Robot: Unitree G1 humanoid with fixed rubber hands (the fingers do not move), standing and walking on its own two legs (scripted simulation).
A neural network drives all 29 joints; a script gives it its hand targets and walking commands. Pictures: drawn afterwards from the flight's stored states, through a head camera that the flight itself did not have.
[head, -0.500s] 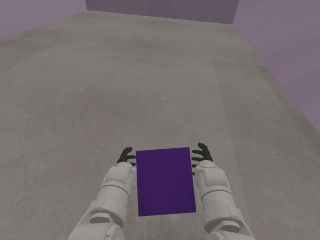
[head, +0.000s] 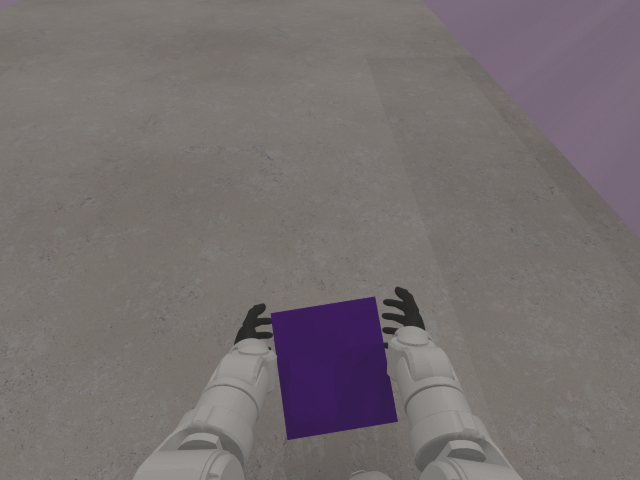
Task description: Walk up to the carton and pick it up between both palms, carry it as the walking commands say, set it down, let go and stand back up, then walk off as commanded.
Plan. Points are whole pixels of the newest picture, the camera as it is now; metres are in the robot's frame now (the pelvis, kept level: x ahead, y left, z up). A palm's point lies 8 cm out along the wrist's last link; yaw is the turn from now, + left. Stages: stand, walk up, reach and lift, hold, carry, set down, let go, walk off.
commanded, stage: set down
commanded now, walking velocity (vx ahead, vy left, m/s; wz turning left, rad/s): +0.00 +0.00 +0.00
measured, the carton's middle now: (331, 357) +0.35 -0.06 -0.11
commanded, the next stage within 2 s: none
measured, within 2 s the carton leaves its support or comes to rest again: neither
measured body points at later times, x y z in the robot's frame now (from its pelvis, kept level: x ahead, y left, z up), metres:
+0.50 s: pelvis -0.01 -0.01 -0.03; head +0.11 -0.01 +0.40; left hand +0.33 +0.09 -0.12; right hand +0.32 -0.15 -0.10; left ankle +0.08 +0.11 -0.70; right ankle +0.10 -0.13 -0.70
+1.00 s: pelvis -0.01 +0.00 -0.09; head +0.19 +0.00 +0.32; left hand +0.36 +0.09 -0.19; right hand +0.35 -0.15 -0.18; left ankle +0.08 +0.11 -0.70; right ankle +0.10 -0.13 -0.70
